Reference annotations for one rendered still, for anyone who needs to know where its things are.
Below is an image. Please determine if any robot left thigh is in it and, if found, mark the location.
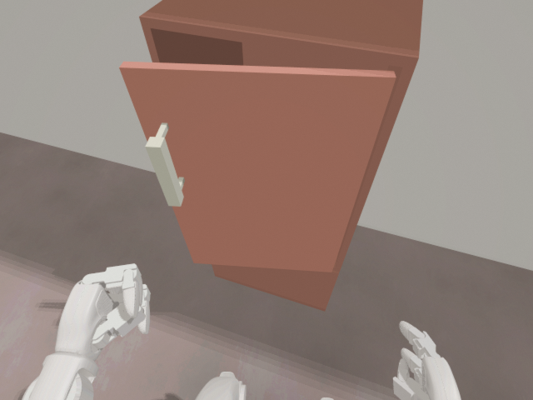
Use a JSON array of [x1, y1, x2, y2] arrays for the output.
[[195, 377, 246, 400]]

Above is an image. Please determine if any cupboard door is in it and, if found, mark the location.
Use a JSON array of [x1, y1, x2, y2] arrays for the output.
[[119, 62, 396, 273]]

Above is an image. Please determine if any handle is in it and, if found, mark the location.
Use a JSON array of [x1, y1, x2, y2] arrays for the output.
[[145, 122, 185, 207]]

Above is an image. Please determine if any robot left hand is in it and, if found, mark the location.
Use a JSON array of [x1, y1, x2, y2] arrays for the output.
[[55, 263, 151, 361]]

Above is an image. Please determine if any robot right hand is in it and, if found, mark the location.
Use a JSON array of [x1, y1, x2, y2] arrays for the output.
[[393, 321, 461, 400]]

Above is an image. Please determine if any robot left forearm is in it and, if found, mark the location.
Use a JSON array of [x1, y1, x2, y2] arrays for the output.
[[22, 352, 99, 400]]

